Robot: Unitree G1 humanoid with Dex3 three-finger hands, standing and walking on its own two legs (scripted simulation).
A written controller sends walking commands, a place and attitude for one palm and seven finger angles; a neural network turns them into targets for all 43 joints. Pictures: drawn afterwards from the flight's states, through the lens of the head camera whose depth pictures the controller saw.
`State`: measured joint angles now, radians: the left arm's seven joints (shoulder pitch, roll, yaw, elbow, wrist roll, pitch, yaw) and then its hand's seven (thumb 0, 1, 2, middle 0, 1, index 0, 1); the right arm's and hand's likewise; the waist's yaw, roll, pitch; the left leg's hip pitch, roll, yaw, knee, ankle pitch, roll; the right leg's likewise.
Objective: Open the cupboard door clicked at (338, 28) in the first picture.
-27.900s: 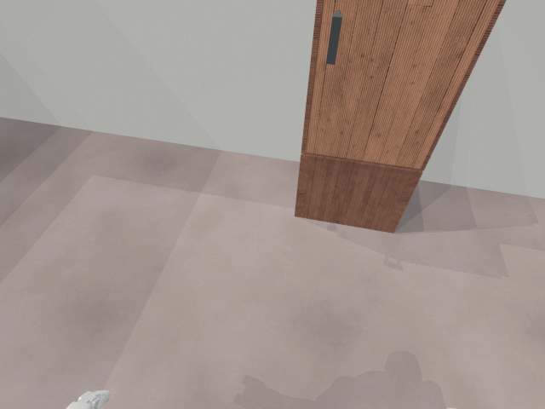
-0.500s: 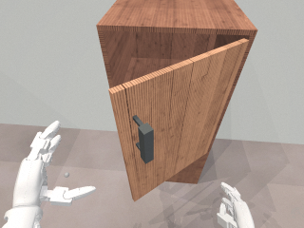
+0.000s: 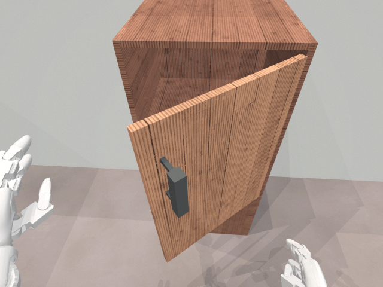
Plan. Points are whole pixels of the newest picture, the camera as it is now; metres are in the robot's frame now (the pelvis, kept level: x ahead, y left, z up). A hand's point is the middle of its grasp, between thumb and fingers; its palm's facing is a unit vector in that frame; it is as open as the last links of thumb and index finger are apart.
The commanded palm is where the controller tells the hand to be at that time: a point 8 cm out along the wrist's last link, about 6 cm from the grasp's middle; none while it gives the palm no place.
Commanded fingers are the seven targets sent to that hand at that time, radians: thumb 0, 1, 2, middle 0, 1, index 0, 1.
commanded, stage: draw the hand back to the body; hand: left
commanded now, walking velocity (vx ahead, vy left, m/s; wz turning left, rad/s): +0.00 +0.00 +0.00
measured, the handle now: (172, 186) +0.28 +0.08 +0.09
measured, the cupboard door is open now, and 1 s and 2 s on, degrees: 39 39 39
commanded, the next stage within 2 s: step back with the hand held close in 0.32 s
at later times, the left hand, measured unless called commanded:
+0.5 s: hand (53, 205) +0.18 +0.25 +0.16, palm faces +0.45 -0.80 -0.41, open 7.4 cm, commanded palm +0.13 +0.29 +0.17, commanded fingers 0.00 0.90 0.90 -0.20 -0.30 -0.20 -0.30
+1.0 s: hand (8, 246) +0.12 +0.28 +0.15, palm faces +0.38 -0.76 -0.53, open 7.4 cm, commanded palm +0.06 +0.31 +0.17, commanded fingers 0.00 0.90 0.90 -0.20 -0.30 -0.20 -0.30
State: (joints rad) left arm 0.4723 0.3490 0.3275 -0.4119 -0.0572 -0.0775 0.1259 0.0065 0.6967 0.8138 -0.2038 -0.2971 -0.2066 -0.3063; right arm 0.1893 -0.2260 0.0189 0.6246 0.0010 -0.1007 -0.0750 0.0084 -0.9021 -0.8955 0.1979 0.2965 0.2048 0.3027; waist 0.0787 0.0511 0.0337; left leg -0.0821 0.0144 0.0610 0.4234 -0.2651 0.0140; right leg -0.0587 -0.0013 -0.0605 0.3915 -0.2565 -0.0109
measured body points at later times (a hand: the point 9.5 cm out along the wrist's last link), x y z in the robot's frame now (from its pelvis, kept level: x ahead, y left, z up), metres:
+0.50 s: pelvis -0.01 -0.01 +0.00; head -0.02 -0.03 +0.45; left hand +0.15 +0.29 +0.18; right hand +0.19 -0.23 -0.09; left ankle -0.02 +0.11 -0.74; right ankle -0.02 -0.11 -0.74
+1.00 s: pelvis -0.09 +0.02 -0.02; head -0.07 +0.02 +0.43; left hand +0.09 +0.32 +0.18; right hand +0.09 -0.23 -0.09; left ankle -0.02 +0.11 -0.74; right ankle -0.02 -0.11 -0.74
